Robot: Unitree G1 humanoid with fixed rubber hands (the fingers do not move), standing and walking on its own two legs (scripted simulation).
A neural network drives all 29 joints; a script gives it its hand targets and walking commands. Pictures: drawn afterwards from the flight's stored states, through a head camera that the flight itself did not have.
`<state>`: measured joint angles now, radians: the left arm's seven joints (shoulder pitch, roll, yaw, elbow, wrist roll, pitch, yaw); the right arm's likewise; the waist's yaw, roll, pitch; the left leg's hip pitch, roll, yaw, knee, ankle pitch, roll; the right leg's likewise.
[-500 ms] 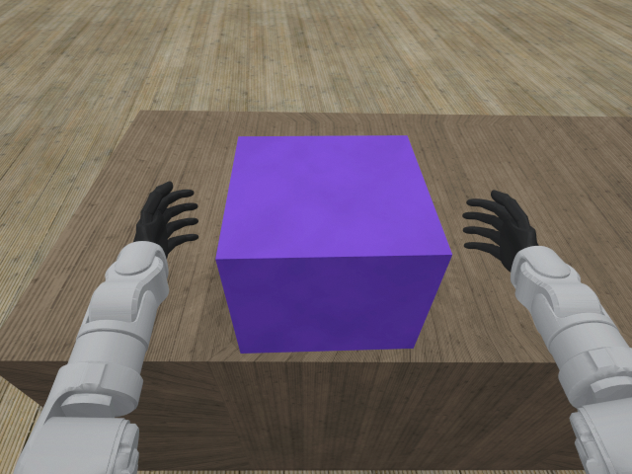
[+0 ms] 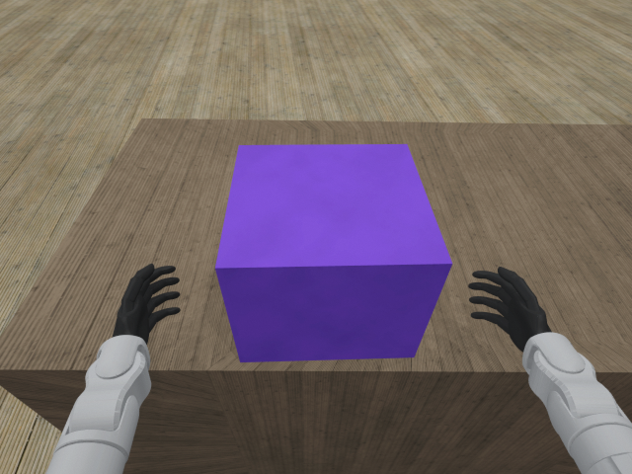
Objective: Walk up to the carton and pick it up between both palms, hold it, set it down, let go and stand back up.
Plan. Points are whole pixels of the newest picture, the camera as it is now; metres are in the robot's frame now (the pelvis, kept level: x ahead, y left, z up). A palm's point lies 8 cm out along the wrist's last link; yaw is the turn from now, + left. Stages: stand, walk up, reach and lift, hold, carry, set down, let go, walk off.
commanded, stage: set down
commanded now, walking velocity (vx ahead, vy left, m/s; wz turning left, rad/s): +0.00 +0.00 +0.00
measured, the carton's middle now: (325, 250) +0.46 +0.01 +0.02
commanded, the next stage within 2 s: let go in 1.76 s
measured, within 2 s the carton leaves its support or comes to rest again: neither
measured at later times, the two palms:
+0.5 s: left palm (118, 390) +0.24 +0.26 +0.01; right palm (515, 389) +0.25 -0.23 +0.00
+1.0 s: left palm (125, 427) +0.21 +0.26 -0.03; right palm (510, 430) +0.21 -0.22 -0.04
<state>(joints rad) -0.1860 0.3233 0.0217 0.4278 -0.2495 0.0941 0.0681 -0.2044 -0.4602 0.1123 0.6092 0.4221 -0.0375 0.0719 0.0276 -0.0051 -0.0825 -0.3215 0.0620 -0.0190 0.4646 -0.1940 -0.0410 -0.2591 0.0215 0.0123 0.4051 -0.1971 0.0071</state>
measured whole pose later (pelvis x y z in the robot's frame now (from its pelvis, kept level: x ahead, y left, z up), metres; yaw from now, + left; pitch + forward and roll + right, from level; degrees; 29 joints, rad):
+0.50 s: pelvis +0.01 +0.00 +0.00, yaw +0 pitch -1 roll -1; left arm 0.08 0.32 0.02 0.41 -0.24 -0.05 0.05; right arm 0.06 -0.36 0.11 0.57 0.34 -0.17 0.07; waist 0.03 -0.01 -0.05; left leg -0.23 0.06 -0.02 0.46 -0.22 -0.04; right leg -0.17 0.02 0.01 0.41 -0.23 0.01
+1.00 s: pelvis +0.02 +0.00 +0.00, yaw +0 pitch -2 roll -1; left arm 0.20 0.30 0.01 0.38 -0.19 0.02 0.04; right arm 0.18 -0.31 0.11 0.59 0.21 -0.21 0.07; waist 0.03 -0.01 0.00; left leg -0.18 0.06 -0.02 0.46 -0.24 -0.04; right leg -0.12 0.01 0.01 0.41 -0.25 0.01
